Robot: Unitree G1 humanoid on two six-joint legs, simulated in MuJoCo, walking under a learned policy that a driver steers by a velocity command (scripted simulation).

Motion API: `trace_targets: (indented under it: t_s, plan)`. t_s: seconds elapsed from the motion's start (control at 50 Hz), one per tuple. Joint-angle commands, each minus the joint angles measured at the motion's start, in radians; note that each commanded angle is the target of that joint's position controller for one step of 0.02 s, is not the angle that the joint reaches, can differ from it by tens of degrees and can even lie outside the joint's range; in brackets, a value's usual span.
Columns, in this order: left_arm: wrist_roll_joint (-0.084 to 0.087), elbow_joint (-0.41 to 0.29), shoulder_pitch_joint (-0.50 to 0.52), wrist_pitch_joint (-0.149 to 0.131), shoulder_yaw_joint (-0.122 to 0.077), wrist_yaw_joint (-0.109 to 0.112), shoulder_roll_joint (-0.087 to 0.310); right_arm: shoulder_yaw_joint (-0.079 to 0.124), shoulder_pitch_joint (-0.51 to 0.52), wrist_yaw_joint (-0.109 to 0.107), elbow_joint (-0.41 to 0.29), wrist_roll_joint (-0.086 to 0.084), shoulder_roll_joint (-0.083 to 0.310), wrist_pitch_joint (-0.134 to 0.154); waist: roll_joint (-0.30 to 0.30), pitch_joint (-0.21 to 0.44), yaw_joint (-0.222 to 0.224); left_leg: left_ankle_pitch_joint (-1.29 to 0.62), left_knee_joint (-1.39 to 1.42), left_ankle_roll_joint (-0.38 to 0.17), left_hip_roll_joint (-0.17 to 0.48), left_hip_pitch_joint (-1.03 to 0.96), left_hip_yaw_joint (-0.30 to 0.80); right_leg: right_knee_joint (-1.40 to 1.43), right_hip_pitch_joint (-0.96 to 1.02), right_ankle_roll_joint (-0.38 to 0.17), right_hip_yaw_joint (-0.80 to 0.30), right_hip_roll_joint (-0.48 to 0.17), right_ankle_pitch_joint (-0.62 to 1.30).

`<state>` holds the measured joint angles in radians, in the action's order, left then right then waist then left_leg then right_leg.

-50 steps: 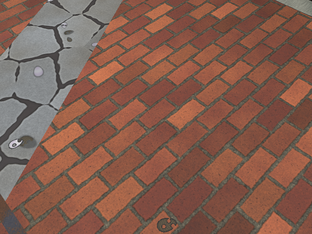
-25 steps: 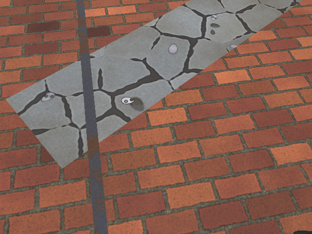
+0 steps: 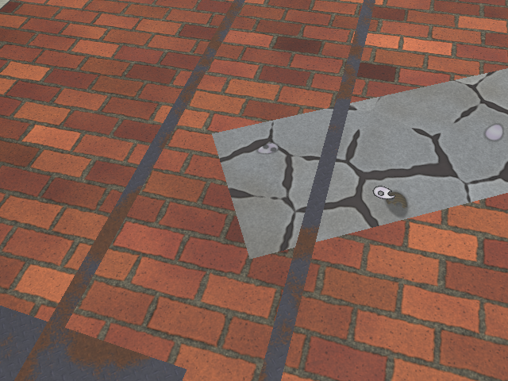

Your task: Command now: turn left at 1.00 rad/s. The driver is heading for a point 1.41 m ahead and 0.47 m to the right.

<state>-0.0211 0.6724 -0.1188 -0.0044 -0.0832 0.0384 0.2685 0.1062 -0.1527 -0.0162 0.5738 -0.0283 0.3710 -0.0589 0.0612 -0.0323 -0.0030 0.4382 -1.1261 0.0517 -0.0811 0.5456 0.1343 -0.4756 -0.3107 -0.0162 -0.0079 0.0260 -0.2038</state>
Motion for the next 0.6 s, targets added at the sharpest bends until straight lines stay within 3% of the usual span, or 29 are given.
trace_targets:
  t_s: [0.02,0.08,0.14,0.18,0.2,0.22,0.24,0.26,0.28,0.3,0.32,0.34,0.36,0.4,0.44,0.5,0.56,0.58,0.6]
  plan:
    - [0.004,-0.092,0.076,-0.001,-0.023,0.029,0.123,0.027,-0.028,0.004,-0.056,-0.006,0.079,0.0,-0.179,0.05,-0.011,-0.076,-0.127,0.039,0.102,0.133,-0.076,0.191,0.136,-0.174,-0.154,-0.251,0.14]
    - [-0.002,-0.061,-0.025,0.008,-0.031,0.02,0.155,-0.004,0.052,0.004,-0.09,0.009,0.018,0.009,-0.182,0.101,0.051,-0.027,0.044,0.049,0.117,0.088,-0.094,0.171,0.217,-0.217,-0.132,-0.271,0.241]
    - [0.017,-0.049,-0.003,0.012,-0.032,-0.012,0.178,-0.028,0.014,0.007,-0.067,0.026,-0.018,0.022,-0.221,0.146,0.033,0.054,0.283,0.026,0.086,-0.119,-0.12,0.135,0.17,-0.228,-0.1,-0.265,0.335]
    - [0.038,-0.034,0.01,0.008,-0.014,-0.03,0.144,-0.027,-0.038,0.007,-0.024,0.031,-0.027,0.024,-0.236,0.13,0.003,-0.068,0.521,0.012,0.071,-0.247,-0.133,0.089,0.137,-0.211,-0.107,-0.25,0.388]
    - [0.053,-0.023,0.009,0.005,-0.006,-0.037,0.131,-0.026,-0.08,0.007,0.007,0.036,-0.036,0.025,-0.232,0.114,-0.021,-0.229,0.705,-0.004,0.054,-0.347,-0.149,0.055,0.102,-0.187,-0.106,-0.236,0.46]
    - [0.067,-0.005,-0.044,-0.003,-0.008,-0.042,0.143,-0.017,-0.082,0.004,0.01,0.036,0.005,0.028,-0.22,0.102,-0.008,-0.38,0.791,-0.029,0.063,-0.436,-0.128,0.035,0.057,-0.136,-0.116,-0.222,0.473]
    - [0.047,-0.008,-0.085,-0.015,-0.007,-0.048,0.143,0.003,-0.097,-0.01,0.001,0.035,0.091,0.025,-0.118,0.146,0.019,-0.698,0.737,-0.064,0.193,-0.552,-0.017,-0.034,-0.01,-0.057,-0.093,-0.172,0.315]
    - [0.018,-0.02,-0.111,-0.032,0.004,-0.06,0.108,0.025,-0.068,-0.026,-0.01,0.056,0.179,0.007,0.124,0.172,0.051,-1.132,0.611,-0.173,0.381,-0.629,0.075,-0.152,-0.162,0.016,-0.028,-0.089,-0.048]
    - [0.034,-0.027,-0.077,-0.03,-0.003,-0.053,0.141,0.024,-0.048,-0.025,-0.003,0.067,0.145,0.001,0.222,0.228,0.0,-1.085,0.647,-0.308,0.461,-0.521,0.106,-0.309,-0.162,0.054,0.03,-0.048,-0.341]
    - [0.054,-0.015,-0.056,-0.015,-0.024,-0.042,0.191,0.006,-0.026,-0.02,-0.018,0.079,0.094,0.006,0.171,0.191,-0.028,-1.098,0.678,-0.357,0.464,-0.466,0.104,-0.552,-0.184,0.074,-0.002,-0.032,-0.449]
    - [0.065,0.007,-0.086,0.009,-0.034,-0.026,0.177,-0.007,0.014,-0.023,-0.015,0.079,0.057,0.01,0.15,0.165,-0.009,-1.11,0.684,-0.349,0.446,-0.435,0.059,-0.726,-0.229,0.088,-0.033,-0.013,-0.474]
    - [0.065,0.036,-0.145,0.043,-0.038,-0.007,0.159,-0.016,0.078,-0.024,-0.02,0.068,0.035,0.018,0.141,0.128,0.024,-1.095,0.69,-0.321,0.417,-0.382,-0.011,-0.832,-0.231,0.108,-0.063,-0.002,-0.456]
    - [0.06,0.045,-0.188,0.071,-0.043,0.009,0.157,-0.021,0.14,-0.028,-0.023,0.058,0.02,0.025,0.133,0.103,0.058,-1.064,0.692,-0.3,0.403,-0.346,-0.051,-0.901,-0.231,0.127,-0.075,0.005,-0.411]
    - [0.053,0.038,-0.216,0.098,-0.045,0.023,0.148,-0.031,0.193,-0.032,-0.022,0.051,-0.009,0.024,0.114,0.086,0.083,-0.968,0.691,-0.283,0.374,-0.332,-0.118,-0.923,-0.232,0.154,-0.046,0.01,-0.322]
    - [0.05,0.005,-0.189,0.103,-0.034,0.015,0.126,-0.035,0.187,-0.042,-0.012,0.044,-0.027,0.02,0.108,0.105,0.061,-0.917,0.673,-0.287,0.385,-0.434,-0.135,-0.803,-0.262,0.162,-0.032,-0.024,-0.266]
    - [0.047,-0.047,-0.151,0.083,-0.004,-0.026,0.076,-0.015,0.158,-0.067,0.022,0.041,0.006,0.007,0.121,0.164,0.022,-0.961,0.628,-0.272,0.412,-0.541,-0.16,-0.501,-0.184,0.134,-0.012,-0.109,-0.253]
    - [0.054,-0.059,-0.204,0.064,-0.007,-0.059,0.109,-0.001,0.127,-0.075,0.062,0.025,0.031,-0.004,0.124,0.189,0.024,-0.981,0.601,-0.261,0.432,-0.548,-0.171,-0.3,-0.083,0.091,0.062,-0.103,-0.197]
    - [0.053,-0.048,-0.254,0.063,-0.011,-0.063,0.113,0.002,0.151,-0.072,0.069,0.012,0.036,-0.005,0.098,0.182,0.057,-0.875,0.569,-0.228,0.415,-0.502,-0.204,-0.174,-0.018,0.063,0.092,-0.088,-0.092]
    - [0.044,-0.038,-0.285,0.064,-0.023,-0.057,0.14,0.001,0.131,-0.065,0.09,0.003,0.017,-0.001,0.017,0.133,0.07,-0.666,0.502,-0.162,0.36,-0.412,-0.244,-0.038,0.038,0.016,0.063,-0.065,0.066]
